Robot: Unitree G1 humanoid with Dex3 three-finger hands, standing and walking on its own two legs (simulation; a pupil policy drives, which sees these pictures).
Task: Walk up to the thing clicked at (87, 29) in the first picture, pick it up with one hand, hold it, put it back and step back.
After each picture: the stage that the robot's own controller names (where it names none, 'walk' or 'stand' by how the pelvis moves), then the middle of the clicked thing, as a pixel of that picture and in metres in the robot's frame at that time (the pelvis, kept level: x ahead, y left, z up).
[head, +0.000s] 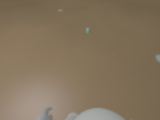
stand; (87, 30) +2.33 +0.13 -0.72
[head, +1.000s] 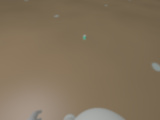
walk; (84, 37) +2.21 +0.14 -0.72
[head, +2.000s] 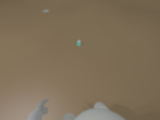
walk; (79, 43) +1.57 +0.18 -0.72
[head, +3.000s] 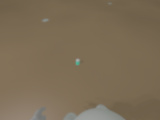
walk; (77, 62) +1.06 +0.18 -0.72
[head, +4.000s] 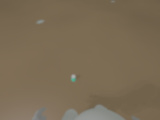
walk; (73, 78) +0.66 +0.20 -0.72
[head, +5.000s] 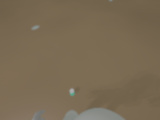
walk; (72, 92) +0.43 +0.20 -0.71
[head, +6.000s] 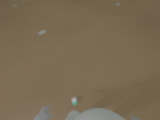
stand; (74, 101) +0.33 +0.20 -0.71
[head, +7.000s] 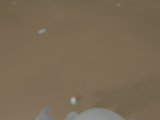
stand; (73, 101) +0.33 +0.19 -0.72
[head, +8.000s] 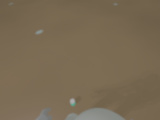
stand; (72, 102) +0.32 +0.20 -0.73
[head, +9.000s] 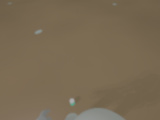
stand; (72, 101) +0.32 +0.20 -0.73
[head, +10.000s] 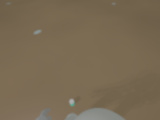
go down; (72, 102) +0.31 +0.21 -0.73
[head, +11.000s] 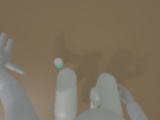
go down; (58, 63) +0.38 +0.26 -0.31
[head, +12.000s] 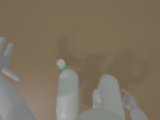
approach; (61, 64) +0.37 +0.26 -0.30
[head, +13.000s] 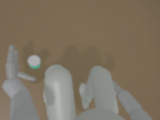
close in; (34, 62) +0.35 +0.29 -0.22
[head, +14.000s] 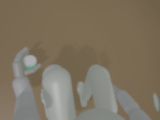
close; (30, 62) +0.35 +0.30 -0.21
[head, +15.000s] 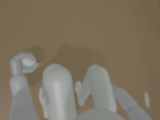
lift; (28, 62) +0.34 +0.30 -0.22
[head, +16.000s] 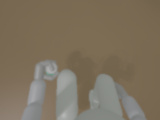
lift; (51, 69) +0.30 +0.28 -0.08
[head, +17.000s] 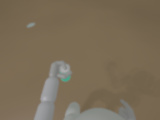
lift; (65, 72) +0.33 +0.18 +0.04
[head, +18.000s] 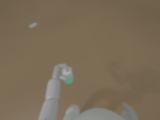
hold; (67, 75) +0.33 +0.17 -0.01
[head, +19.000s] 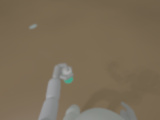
hold; (67, 75) +0.33 +0.17 -0.01
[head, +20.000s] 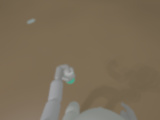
crouch; (69, 75) +0.33 +0.16 -0.03
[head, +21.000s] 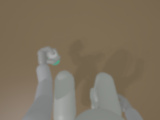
lower; (53, 57) +0.42 +0.25 -0.11
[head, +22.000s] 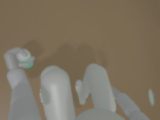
lower; (25, 59) +0.38 +0.30 -0.22
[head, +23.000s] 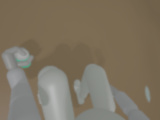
lower; (23, 58) +0.38 +0.30 -0.22
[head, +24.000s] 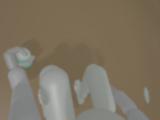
lower; (24, 58) +0.37 +0.30 -0.22
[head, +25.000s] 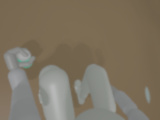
lower; (25, 59) +0.37 +0.31 -0.22
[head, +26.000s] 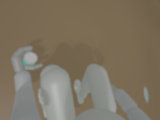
open; (29, 60) +0.36 +0.28 -0.22
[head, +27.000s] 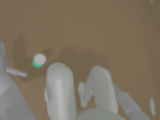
stand; (39, 61) +0.36 +0.27 -0.22
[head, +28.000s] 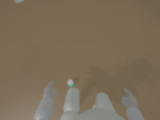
stand; (70, 83) +0.36 +0.20 -0.55
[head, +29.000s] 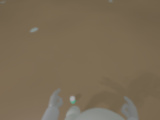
stand; (72, 99) +0.34 +0.19 -0.66
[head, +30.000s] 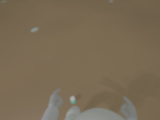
stand; (72, 99) +0.33 +0.19 -0.67
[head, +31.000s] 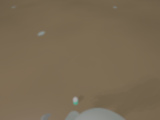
stand; (75, 100) +0.36 +0.18 -0.72
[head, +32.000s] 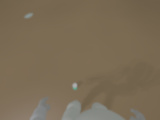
walk; (74, 86) +0.40 +0.15 -0.71
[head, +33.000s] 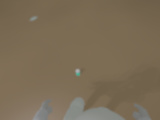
walk; (77, 72) +0.65 +0.21 -0.69
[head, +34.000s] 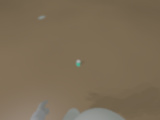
stand; (78, 63) +0.93 +0.20 -0.70
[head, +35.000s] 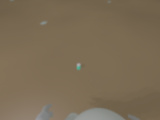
stand; (78, 66) +0.94 +0.20 -0.72
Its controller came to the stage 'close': yes
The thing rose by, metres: 0.71
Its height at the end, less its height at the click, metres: +0.00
